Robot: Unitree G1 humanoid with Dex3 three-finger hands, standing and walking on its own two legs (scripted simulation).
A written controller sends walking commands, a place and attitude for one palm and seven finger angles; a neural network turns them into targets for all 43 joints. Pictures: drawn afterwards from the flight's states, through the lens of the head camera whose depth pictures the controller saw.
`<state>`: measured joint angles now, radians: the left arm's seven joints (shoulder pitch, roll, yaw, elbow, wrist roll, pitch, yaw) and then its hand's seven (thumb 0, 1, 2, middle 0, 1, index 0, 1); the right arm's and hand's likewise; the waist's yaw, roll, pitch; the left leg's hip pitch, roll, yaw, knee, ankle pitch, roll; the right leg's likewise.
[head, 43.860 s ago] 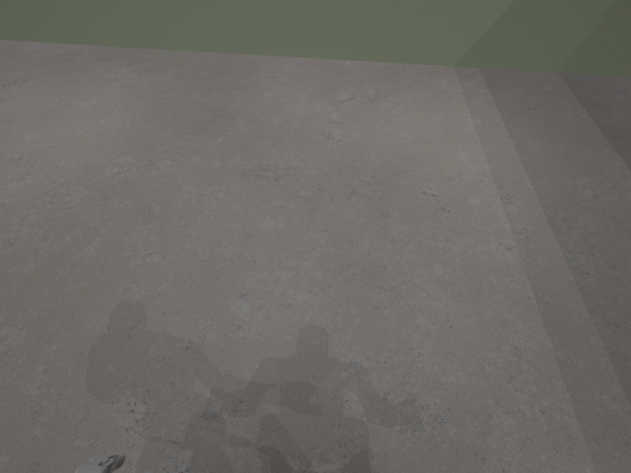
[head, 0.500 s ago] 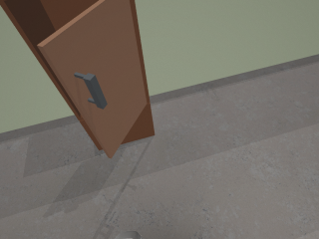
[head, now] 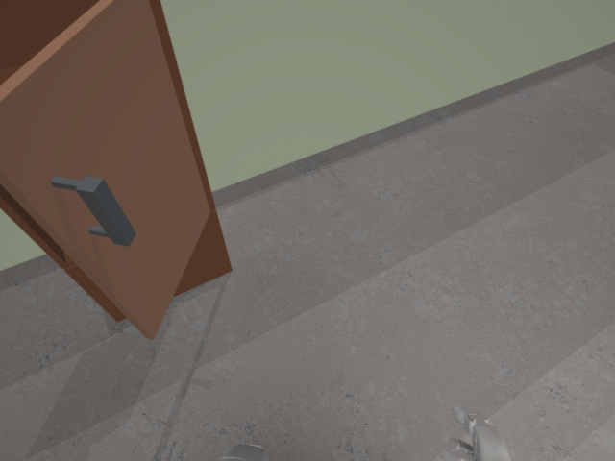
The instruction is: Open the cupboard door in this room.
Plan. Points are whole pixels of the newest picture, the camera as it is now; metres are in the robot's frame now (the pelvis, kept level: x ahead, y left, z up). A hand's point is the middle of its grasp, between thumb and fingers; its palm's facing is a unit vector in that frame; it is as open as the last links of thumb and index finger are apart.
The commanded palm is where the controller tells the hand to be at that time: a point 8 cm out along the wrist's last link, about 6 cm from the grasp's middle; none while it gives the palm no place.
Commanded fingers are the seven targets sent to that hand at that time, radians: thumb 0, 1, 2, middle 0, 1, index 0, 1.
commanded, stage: walk to a spot facing it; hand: left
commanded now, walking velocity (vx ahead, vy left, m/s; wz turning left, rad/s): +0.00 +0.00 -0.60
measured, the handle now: (94, 211) +0.39 +0.35 +0.05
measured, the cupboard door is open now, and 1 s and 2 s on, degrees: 49 49 49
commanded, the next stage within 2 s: turn to face it in 1.96 s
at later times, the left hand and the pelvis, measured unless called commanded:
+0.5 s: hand (237, 409) +0.19 +0.13 -0.16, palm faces -0.34 -0.90 -0.29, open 7.4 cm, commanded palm none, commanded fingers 0.00 0.90 0.90 -0.20 -0.30 -0.20 -0.30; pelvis +0.01 -0.03 -0.01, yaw -20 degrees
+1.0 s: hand (278, 351) +0.29 +0.08 -0.17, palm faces -0.55 -0.82 -0.17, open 7.4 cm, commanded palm none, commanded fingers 0.00 0.90 0.90 -0.20 -0.30 -0.20 -0.30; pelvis +0.16 -0.06 +0.00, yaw -38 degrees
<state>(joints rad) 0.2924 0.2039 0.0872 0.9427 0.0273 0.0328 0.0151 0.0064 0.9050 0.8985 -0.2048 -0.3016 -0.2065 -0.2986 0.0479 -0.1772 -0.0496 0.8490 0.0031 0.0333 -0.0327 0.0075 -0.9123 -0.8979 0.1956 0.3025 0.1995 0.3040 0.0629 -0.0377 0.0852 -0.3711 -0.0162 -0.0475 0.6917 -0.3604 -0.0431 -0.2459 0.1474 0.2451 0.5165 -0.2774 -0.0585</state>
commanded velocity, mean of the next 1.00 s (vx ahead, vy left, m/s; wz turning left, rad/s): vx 0.21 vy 0.00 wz -0.59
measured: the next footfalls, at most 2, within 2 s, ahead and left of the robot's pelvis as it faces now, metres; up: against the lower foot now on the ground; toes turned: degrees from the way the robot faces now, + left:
left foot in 0.04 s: +0.05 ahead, +0.14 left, +0.00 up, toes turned -4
right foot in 0.40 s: +0.02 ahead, -0.13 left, +0.00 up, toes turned -22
